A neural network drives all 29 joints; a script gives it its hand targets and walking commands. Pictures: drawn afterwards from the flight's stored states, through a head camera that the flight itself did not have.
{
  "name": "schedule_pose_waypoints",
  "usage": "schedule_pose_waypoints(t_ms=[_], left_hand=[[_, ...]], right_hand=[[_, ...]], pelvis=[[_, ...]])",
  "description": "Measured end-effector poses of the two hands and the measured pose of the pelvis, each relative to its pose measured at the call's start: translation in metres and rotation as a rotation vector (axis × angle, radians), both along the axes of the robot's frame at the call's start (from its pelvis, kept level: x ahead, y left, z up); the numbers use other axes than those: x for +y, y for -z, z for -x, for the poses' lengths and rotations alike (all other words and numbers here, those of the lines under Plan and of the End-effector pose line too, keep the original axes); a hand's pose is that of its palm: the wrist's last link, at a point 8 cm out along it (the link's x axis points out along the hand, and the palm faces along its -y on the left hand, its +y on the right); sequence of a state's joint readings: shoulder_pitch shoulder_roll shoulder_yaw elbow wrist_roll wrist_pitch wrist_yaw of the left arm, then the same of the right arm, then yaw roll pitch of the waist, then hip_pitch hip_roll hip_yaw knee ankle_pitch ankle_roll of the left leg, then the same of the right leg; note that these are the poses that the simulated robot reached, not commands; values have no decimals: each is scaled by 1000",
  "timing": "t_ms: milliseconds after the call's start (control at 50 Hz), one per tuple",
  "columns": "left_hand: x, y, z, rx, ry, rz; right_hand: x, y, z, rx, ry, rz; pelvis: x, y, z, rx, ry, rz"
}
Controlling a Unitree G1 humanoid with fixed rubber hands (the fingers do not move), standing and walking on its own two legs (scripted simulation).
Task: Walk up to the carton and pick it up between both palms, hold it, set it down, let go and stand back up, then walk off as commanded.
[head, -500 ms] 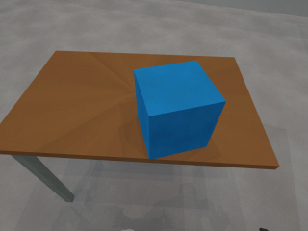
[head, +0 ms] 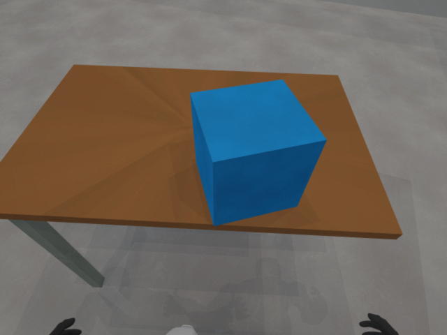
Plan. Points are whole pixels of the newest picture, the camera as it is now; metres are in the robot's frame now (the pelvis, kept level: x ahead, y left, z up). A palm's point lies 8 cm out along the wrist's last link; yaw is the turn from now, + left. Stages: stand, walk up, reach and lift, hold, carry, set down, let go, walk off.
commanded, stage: reach and lift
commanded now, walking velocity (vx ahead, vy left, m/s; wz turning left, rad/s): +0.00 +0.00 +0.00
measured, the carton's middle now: (247, 154) +0.46 -0.04 +0.05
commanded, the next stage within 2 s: none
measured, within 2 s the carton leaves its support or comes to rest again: neither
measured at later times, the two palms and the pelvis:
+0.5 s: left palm (89, 328) +0.16 +0.23 -0.04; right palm (410, 314) +0.17 -0.31 -0.05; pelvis +0.00 -0.03 +0.01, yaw -1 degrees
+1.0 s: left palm (92, 307) +0.17 +0.21 +0.01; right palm (405, 305) +0.18 -0.28 +0.00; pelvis +0.00 -0.02 +0.02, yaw -1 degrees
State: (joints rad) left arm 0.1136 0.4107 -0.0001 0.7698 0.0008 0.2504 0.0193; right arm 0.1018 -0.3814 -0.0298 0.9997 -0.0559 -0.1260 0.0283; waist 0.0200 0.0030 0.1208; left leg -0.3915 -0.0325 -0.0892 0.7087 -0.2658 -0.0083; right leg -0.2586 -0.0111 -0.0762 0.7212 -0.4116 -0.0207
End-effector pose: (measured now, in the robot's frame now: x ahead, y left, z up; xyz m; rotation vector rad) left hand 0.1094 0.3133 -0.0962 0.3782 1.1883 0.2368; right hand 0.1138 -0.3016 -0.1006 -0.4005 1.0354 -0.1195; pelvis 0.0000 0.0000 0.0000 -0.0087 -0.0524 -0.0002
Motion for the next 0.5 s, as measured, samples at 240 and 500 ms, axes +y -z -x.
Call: schedule_pose_waypoints(t_ms=[240,500], left_hand=[[-66,-30,-96,-232,99,107],[-81,-51,-47,-289,61,71]], right_hand=[[0,-24,-43,-133,-69,-33],[-11,-53,-61,-272,-117,-69]], pelvis=[[-7,0,-2,-17,18,8],[-27,-11,-5,-60,20,-14]])
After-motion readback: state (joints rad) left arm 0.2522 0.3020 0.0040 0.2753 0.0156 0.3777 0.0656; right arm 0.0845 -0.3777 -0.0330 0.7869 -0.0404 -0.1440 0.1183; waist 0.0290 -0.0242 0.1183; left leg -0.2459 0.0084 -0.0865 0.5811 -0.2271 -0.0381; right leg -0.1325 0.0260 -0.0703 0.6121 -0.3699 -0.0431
